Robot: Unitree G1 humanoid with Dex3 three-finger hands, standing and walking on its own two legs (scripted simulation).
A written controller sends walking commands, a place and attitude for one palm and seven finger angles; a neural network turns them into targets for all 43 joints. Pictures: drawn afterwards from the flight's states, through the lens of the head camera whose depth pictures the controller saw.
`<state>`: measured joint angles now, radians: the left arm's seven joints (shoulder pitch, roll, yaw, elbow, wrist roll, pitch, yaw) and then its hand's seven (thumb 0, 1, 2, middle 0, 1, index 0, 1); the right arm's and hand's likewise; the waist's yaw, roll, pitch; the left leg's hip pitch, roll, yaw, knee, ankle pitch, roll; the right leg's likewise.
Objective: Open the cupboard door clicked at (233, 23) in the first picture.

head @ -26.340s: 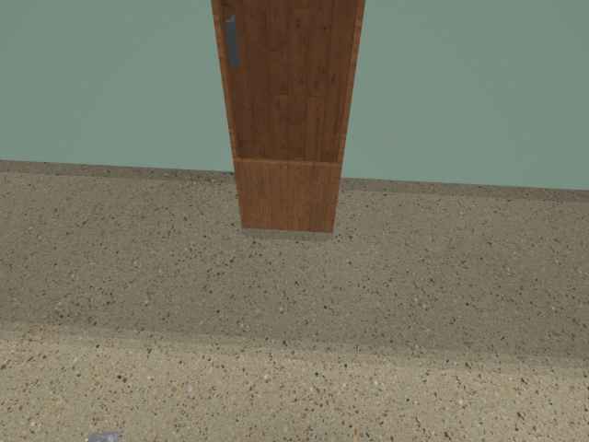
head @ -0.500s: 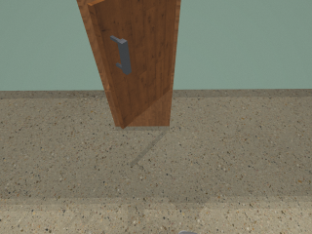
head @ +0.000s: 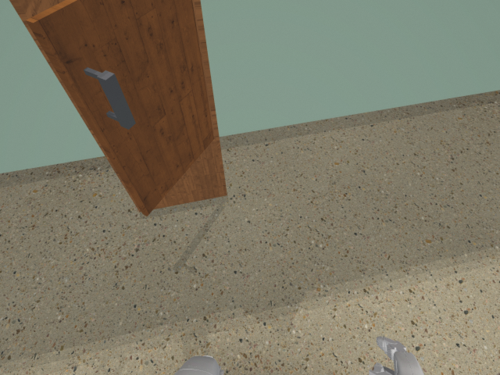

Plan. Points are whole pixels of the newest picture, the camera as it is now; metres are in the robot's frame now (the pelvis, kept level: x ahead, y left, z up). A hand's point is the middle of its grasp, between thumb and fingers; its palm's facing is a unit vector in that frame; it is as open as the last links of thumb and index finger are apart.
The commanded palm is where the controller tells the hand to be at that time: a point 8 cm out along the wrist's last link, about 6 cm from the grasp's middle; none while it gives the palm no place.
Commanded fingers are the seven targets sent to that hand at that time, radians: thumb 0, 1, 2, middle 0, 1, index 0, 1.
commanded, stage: walk to a spot facing it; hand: left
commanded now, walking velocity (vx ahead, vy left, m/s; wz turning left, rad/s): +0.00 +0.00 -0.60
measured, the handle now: (109, 98) +0.57 +0.35 +0.08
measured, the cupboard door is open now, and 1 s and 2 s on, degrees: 48 48 48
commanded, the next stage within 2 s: none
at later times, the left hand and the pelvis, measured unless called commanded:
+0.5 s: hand (166, 362) +0.14 +0.18 -0.17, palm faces -0.29 -0.91 -0.30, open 7.4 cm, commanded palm none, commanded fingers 0.00 0.90 0.90 -0.20 -0.30 -0.20 -0.30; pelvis +0.00 -0.01 -0.02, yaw -19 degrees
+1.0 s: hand (244, 296) +0.27 +0.05 -0.16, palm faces -0.59 -0.79 -0.17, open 7.4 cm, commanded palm none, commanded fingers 0.00 0.90 0.90 -0.20 -0.30 -0.20 -0.30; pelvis +0.06 -0.04 +0.00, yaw -37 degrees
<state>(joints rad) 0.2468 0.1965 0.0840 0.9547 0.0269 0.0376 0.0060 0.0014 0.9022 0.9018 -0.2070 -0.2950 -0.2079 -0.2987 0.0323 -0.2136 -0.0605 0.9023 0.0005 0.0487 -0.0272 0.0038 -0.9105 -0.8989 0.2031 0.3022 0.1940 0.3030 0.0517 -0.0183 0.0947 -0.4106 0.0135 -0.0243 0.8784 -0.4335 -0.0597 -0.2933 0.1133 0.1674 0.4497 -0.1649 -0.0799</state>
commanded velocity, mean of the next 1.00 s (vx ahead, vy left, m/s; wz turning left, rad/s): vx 0.14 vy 0.00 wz -0.60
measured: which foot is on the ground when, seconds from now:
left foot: up 0.00-0.10, down 0.12-0.42, up 0.44-0.74, down 0.76-1.00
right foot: down 0.00-0.12, up 0.14-0.40, down 0.42-0.74, up 0.76-1.00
